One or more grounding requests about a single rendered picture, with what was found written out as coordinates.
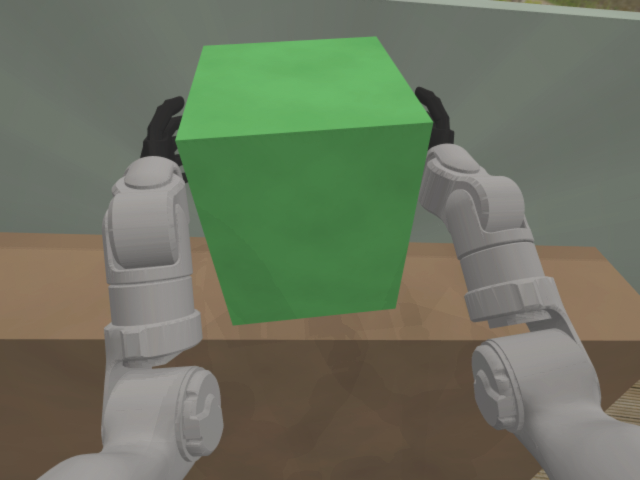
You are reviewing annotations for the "pedestal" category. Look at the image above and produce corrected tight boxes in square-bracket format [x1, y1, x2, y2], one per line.
[0, 232, 640, 480]

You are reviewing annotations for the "robot left upper arm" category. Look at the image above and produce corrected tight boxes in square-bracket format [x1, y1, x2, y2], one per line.
[37, 366, 224, 480]

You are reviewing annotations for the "carton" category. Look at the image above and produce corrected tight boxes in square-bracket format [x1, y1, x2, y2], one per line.
[175, 36, 433, 326]

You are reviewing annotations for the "right robot forearm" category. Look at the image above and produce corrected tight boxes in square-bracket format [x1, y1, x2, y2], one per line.
[418, 144, 601, 405]

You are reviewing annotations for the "robot right upper arm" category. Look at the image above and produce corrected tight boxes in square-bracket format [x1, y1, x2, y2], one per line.
[472, 328, 640, 480]

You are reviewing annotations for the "robot right hand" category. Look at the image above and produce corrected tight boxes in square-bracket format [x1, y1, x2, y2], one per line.
[415, 87, 454, 150]

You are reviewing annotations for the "robot left hand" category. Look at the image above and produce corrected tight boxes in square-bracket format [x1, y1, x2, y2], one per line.
[140, 96, 188, 183]

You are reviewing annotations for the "left robot forearm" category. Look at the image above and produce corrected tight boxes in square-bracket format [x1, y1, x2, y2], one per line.
[101, 156, 203, 444]

